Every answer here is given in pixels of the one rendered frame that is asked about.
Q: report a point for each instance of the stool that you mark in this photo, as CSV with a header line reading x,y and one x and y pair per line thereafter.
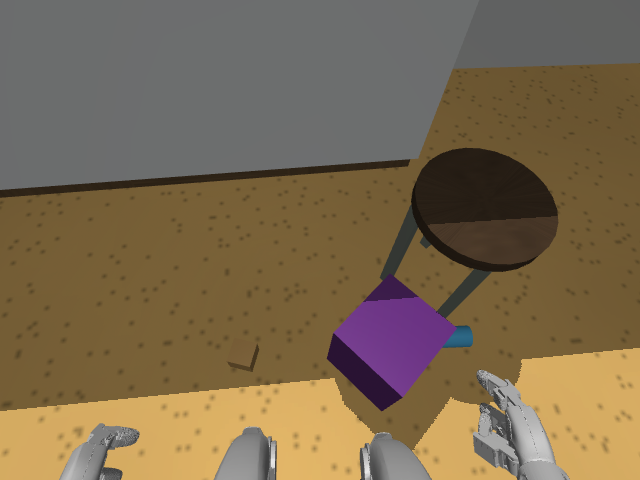
x,y
481,209

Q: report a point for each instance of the right robot arm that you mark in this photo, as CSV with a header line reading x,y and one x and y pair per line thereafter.
x,y
541,470

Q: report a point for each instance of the left robot hand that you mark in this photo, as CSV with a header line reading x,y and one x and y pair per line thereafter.
x,y
87,460

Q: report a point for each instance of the right robot hand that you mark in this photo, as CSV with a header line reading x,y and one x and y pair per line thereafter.
x,y
520,436

